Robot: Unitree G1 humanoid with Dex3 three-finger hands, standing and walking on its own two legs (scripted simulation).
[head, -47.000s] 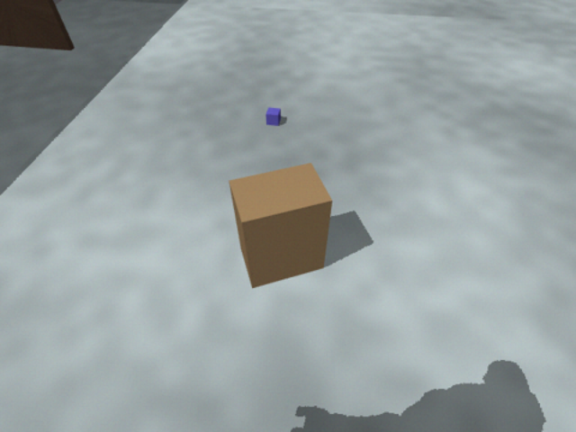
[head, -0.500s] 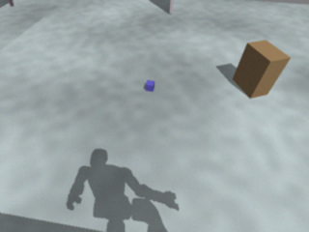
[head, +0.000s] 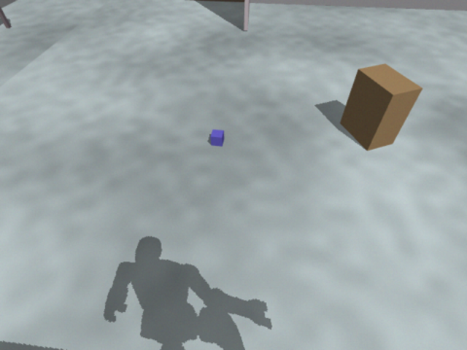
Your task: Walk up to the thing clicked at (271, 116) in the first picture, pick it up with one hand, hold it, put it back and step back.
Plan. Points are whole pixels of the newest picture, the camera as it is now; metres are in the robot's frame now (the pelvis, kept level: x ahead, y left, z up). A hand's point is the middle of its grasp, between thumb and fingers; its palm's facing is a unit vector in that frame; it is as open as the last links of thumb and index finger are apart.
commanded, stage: stand
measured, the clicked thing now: (217, 137) +1.48 +0.20 -0.74
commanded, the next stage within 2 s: walk up in 1.90 s
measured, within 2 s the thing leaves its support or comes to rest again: neither
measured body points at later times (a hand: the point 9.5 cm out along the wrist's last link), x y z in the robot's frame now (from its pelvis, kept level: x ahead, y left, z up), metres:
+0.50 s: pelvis +0.01 +0.00 +0.00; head +0.02 +0.00 +0.45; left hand +0.08 +0.31 -0.13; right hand +0.08 -0.29 -0.14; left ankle +0.01 +0.16 -0.75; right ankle +0.01 -0.10 -0.75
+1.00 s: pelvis +0.01 +0.00 +0.00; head +0.02 +0.00 +0.45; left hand +0.09 +0.31 -0.13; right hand +0.09 -0.30 -0.14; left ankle +0.01 +0.16 -0.75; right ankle +0.01 -0.10 -0.75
